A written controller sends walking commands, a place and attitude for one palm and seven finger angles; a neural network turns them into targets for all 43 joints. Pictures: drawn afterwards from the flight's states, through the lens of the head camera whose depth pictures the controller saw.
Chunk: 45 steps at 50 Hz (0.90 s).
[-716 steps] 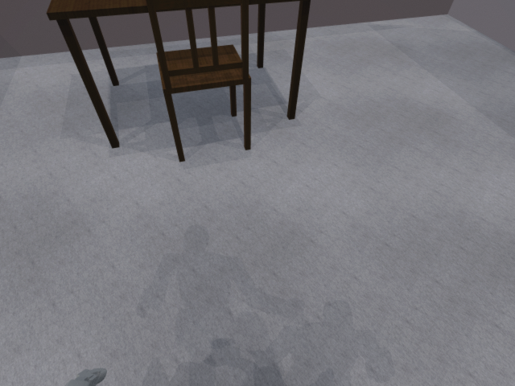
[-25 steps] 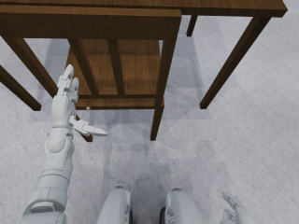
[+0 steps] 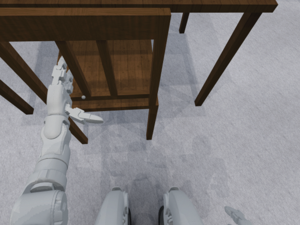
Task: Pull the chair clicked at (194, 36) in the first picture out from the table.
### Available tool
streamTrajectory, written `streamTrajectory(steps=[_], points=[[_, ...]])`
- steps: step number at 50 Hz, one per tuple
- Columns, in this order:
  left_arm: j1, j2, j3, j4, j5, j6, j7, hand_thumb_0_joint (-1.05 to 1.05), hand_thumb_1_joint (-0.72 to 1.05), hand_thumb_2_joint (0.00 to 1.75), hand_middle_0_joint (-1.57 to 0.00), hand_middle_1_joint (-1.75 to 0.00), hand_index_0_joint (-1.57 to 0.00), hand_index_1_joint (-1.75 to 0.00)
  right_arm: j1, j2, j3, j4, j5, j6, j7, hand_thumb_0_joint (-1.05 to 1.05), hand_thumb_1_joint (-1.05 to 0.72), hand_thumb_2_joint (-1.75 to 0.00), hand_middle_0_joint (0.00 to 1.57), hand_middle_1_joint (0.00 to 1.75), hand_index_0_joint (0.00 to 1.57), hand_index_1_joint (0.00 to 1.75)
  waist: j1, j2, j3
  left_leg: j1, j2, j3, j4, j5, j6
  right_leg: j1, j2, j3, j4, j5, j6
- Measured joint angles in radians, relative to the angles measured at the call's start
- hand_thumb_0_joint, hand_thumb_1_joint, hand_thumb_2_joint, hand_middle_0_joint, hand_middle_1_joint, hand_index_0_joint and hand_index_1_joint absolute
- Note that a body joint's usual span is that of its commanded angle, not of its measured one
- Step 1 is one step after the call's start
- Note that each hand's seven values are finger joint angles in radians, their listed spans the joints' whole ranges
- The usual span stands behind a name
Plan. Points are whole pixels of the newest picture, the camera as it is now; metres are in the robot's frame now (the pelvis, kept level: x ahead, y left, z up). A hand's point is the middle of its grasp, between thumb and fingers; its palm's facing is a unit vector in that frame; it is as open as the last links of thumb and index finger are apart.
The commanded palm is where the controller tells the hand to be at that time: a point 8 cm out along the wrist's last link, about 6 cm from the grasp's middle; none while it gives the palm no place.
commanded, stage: push the fingers through the gap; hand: left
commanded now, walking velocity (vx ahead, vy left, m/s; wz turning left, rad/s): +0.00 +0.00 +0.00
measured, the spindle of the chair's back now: (76, 71) +0.53 +0.20 +0.01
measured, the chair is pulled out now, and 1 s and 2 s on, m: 0.00 0.00 0.00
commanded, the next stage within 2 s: hook a spindle and tug to test in 0.90 s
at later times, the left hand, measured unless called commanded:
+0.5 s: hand (84, 80) +0.49 +0.17 +0.02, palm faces +0.07 -1.00 -0.03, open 16.9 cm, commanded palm +0.46 +0.22 +0.02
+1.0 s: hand (81, 80) +0.49 +0.18 +0.02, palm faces +0.07 -1.00 -0.02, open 16.9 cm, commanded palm +0.47 +0.22 +0.02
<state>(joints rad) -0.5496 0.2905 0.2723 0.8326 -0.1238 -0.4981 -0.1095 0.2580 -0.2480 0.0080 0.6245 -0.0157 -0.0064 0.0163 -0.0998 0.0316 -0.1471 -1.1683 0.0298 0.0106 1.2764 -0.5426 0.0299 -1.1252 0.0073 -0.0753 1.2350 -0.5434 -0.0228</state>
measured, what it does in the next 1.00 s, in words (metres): stands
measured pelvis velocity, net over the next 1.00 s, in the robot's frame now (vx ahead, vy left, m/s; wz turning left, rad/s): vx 0.01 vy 0.01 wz -0.02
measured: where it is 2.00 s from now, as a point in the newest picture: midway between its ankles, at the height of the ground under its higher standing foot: outside the picture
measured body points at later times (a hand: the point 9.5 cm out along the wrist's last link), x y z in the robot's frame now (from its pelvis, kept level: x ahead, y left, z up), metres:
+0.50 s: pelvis +0.00 +0.01 -0.01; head +0.15 +0.02 +0.42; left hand +0.48 +0.23 +0.03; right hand +0.04 -0.26 -0.12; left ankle +0.03 +0.10 -0.62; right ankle +0.02 -0.11 -0.62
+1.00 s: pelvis +0.01 +0.01 +0.00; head +0.16 +0.04 +0.42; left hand +0.48 +0.24 +0.02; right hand +0.05 -0.25 -0.12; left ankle +0.03 +0.10 -0.62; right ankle +0.02 -0.11 -0.62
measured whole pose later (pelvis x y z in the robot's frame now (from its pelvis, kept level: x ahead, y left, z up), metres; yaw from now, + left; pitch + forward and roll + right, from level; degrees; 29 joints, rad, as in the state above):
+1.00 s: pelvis +0.01 +0.01 +0.00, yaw -1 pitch +28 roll -4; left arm -0.76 0.37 0.35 1.05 -0.07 -0.55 -0.10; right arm 0.29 -0.24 0.02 0.62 -0.04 0.08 0.04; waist -0.15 0.03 -0.15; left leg -1.22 0.04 0.01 1.29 -0.55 0.05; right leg -1.16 0.02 -0.08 1.21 -0.53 0.00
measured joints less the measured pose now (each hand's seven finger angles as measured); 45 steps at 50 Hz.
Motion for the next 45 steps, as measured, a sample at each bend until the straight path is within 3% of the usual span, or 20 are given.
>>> streamTrajectory(steps=[22,30,45], points=[[-0.199,0.071,0.085,0.187,0.042,-0.036,-0.004,-0.01,-0.5,0.3,-0.06,-0.08,-0.07,-0.08,0.034,-0.004,0.006,0.012,-0.023,0.037,0.012,0.01,-0.9,-0.9,0.2,0.3,0.21,0.3,-0.046,0.002,0.006,-0.061,0.007,0.0,0.024,0.0,0.007,-0.058,0.007,0.001,0.012,0.009,0.006],[-0.244,0.114,0.115,0.246,0.057,-0.02,-0.003,-0.01,-0.5,0.3,-0.06,-0.08,-0.07,-0.08,0.049,-0.002,0.015,0.001,-0.026,0.064,0.019,0.01,-0.9,-0.9,0.2,0.3,0.21,0.3,-0.064,0.002,0.009,-0.076,0.011,0.001,0.028,-0.003,0.01,-0.07,0.011,0.002,0.009,0.011,0.009],[-0.185,0.081,0.092,0.192,0.045,-0.037,-0.001,-0.01,-0.5,0.3,-0.06,-0.08,-0.07,-0.08,0.046,0.006,0.012,-0.002,-0.026,0.086,0.027,0.01,-0.9,-0.9,0.2,0.3,0.21,0.3,-0.054,-0.002,0.004,-0.047,0.009,-0.001,0.007,-0.007,0.017,-0.035,0.012,0.002,-0.025,0.014,0.018]])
